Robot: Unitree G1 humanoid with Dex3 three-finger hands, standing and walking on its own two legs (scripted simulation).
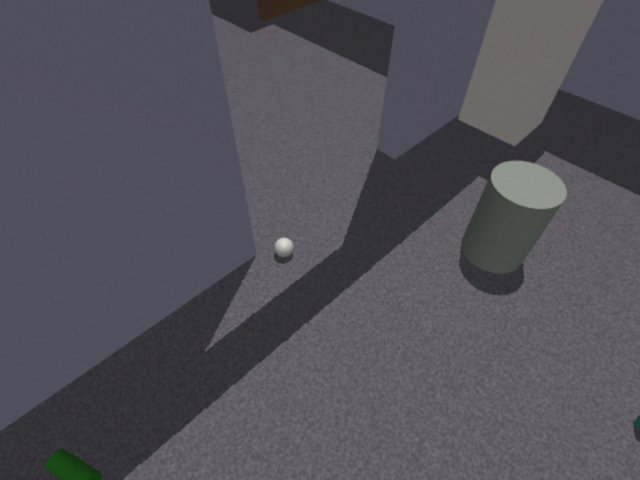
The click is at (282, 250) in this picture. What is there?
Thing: free ball
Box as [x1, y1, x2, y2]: [274, 238, 293, 256]
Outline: 280,238 275,242 274,249 278,255 287,256 291,253 293,249 292,242 287,238
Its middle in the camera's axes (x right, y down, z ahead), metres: -0.14 +0.04 +1.56
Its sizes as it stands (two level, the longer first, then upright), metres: 0.079 0.079 0.079
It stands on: the floor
